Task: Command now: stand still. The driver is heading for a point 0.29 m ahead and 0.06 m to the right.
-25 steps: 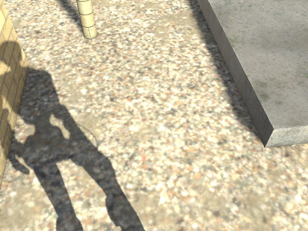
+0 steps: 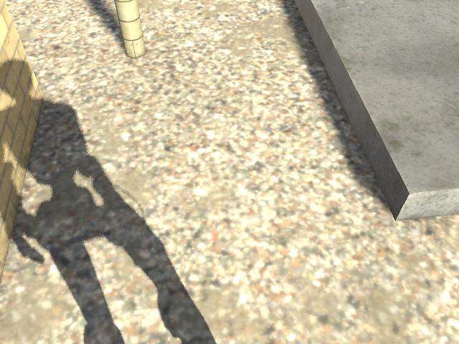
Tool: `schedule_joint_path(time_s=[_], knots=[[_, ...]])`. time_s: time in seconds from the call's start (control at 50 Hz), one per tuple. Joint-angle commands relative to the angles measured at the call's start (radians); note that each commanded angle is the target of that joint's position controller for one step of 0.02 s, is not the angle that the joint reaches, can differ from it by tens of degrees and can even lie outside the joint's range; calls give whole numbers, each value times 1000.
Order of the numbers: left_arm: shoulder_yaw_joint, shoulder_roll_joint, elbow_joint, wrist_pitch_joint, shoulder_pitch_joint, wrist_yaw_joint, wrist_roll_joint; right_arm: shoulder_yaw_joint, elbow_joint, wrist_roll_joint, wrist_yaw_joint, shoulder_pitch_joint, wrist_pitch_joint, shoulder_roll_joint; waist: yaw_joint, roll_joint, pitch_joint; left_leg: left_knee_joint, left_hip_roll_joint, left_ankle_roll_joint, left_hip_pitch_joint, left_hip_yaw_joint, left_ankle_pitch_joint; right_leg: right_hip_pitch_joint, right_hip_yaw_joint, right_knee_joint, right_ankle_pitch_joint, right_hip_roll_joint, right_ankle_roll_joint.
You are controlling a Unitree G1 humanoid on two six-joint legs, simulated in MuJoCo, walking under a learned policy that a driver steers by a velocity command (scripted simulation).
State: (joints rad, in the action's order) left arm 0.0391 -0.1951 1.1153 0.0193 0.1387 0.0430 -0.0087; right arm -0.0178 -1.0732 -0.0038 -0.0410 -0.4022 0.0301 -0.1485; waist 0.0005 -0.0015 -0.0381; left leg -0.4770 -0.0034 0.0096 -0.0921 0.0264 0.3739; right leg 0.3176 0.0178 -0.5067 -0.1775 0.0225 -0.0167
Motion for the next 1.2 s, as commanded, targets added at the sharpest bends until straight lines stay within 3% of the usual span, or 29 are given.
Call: schedule_joint_path(time_s=[0.02,0.08,0.1,0.14,0.16,0.2,0.24,0.28,0.32,0.34,0.36,0.38,0.4,0.42,0.46,0.5,0.52,0.58,0.62,0.66,0.7,0.72,0.74,0.76,0.78,0.8,0.84,0.96,1.2], knots=[[15,-97,-29,-7,9,3,0,-14,2,0,-2,-115,3,-79,0,13,-16,118,39,15,-193,-34,-124,-161,57,49,143,-52,-53],[15,-96,-29,-7,12,3,0,-14,2,1,-2,-118,3,-77,0,13,-17,119,39,15,-193,-34,-126,-161,57,48,145,-52,-52],[12,-85,-19,-6,30,3,0,-14,-9,1,-2,-139,2,-70,-2,18,2,131,35,21,-185,-32,-27,-168,42,46,35,-39,-51],[20,-97,-17,-9,38,2,-9,-27,3,11,-8,-129,-1,-111,-4,61,-50,159,56,72,-214,-82,251,-81,-10,-13,-294,13,-49],[21,-100,-31,-20,11,-1,-11,-34,14,16,-12,-137,2,-130,-20,85,-88,198,102,112,-210,-150,371,4,-26,-61,-373,25,-48],[16,-77,-78,-60,-78,-20,-23,-59,24,30,-14,-144,21,-205,-47,177,-183,330,293,209,-135,-380,436,199,-73,-231,-227,5,-44],[17,-83,-103,-92,-111,-36,-24,-63,31,21,-9,-136,43,-194,-50,157,-219,324,360,239,-37,-426,244,341,-35,-319,-260,-64,-58],[16,-82,-119,-114,-111,-50,-35,-63,38,28,4,-132,47,-181,-40,133,-203,278,327,207,32,-344,74,334,-47,-228,-291,-80,-68],[27,-78,-73,-122,9,-60,-36,-63,57,34,14,-78,38,-194,27,120,-140,201,236,155,-108,-205,-45,11,-137,-51,-128,-8,-61],[46,-103,-32,-116,117,-58,-30,-62,66,25,16,-63,36,-202,71,115,-82,94,182,129,-185,-152,-296,-185,-158,-34,-33,50,-55],[69,-151,-3,-110,251,-54,-24,-57,78,22,16,-31,39,-192,137,57,0,-130,113,75,-243,-61,-490,-341,-56,4,19,-10,-86],[96,-276,0,-105,377,-44,-12,-37,118,11,9,-28,50,-124,160,-197,90,-511,-27,-24,-460,49,-308,-513,344,144,120,-267,-214],[69,-235,9,-109,394,-48,10,-27,115,17,7,-47,65,-80,133,-240,167,-764,-74,-32,-499,-89,202,-502,620,259,368,-424,-303],[49,-187,-19,-120,298,-45,11,-38,109,44,11,-51,66,-103,76,-148,92,-879,-24,-12,-530,-158,193,-406,503,222,457,-431,-297],[24,-131,-68,-118,136,-51,3,-51,110,31,10,-4,56,-129,17,-49,28,-807,64,14,-503,-100,60,-258,217,216,518,-323,-206],[3,-83,-69,-109,112,-48,12,-67,107,26,5,5,34,-136,-11,-74,6,-694,87,17,-424,-61,-31,-172,82,247,537,-232,-151],[-4,-78,-60,-109,130,-42,22,-65,107,24,8,3,25,-113,-22,-76,13,-635,85,10,-393,-52,-65,-159,49,245,595,-212,-152],[-9,-125,-57,-105,115,-22,34,-49,140,21,3,97,15,-70,-33,-77,24,-345,78,-20,-321,-38,-124,-137,-12,220,701,-191,-165],[0,-171,-55,-94,126,-15,25,-45,161,18,0,163,7,-88,-12,-88,54,-232,60,-36,-273,-19,-126,-149,2,196,700,-210,-181],[4,-173,-53,-84,124,-16,10,-48,158,20,1,171,-5,-115,-13,-89,64,-158,55,-31,-216,-15,-171,-142,29,182,619,-228,-187],[1,-149,-50,-78,107,-20,-12,-54,143,8,2,157,-12,-133,-39,-59,43,-12,46,2,-119,-9,-303,-99,33,149,432,-200,-149],[0,-130,-36,-78,147,-24,-9,-63,136,-4,-1,149,-14,-168,-35,-14,38,42,74,23,-58,-50,-460,-78,26,126,298,-160,-109],[-2,-110,-33,-81,190,-27,13,-73,137,-5,-7,138,-14,-218,-3,57,58,18,135,49,24,-108,-679,-37,-11,82,130,-97,-66],[-9,-54,-10,-76,301,-25,21,-71,127,2,-4,169,-13,-222,66,157,91,-36,174,122,64,-141,-728,-1,-43,91,-35,-47,-30],[-11,-56,-6,-65,281,-17,20,-64,125,12,6,195,-11,-164,43,135,81,-34,156,130,13,-143,-629,-38,-60,96,-74,-37,-9],[-7,-79,-13,-53,242,-13,15,-62,124,15,12,219,-10,-144,33,104,54,-30,126,108,-26,-127,-560,-41,-66,97,-74,-31,-2],[-5,-94,-14,-36,217,-5,11,-64,126,9,18,243,-1,-147,23,54,54,-48,98,86,-37,-102,-588,-46,-64,76,-7,-35,0],[-8,-96,-6,-29,210,-6,11,-68,93,13,18,247,2,-148,17,23,104,-77,85,92,-26,-83,-668,-113,-52,52,120,-60,2],[-16,-75,13,-27,234,-2,13,-65,54,11,9,277,-28,-138,10,0,25,-38,57,66,-52,-59,-471,-68,-48,98,2,-70,0]])
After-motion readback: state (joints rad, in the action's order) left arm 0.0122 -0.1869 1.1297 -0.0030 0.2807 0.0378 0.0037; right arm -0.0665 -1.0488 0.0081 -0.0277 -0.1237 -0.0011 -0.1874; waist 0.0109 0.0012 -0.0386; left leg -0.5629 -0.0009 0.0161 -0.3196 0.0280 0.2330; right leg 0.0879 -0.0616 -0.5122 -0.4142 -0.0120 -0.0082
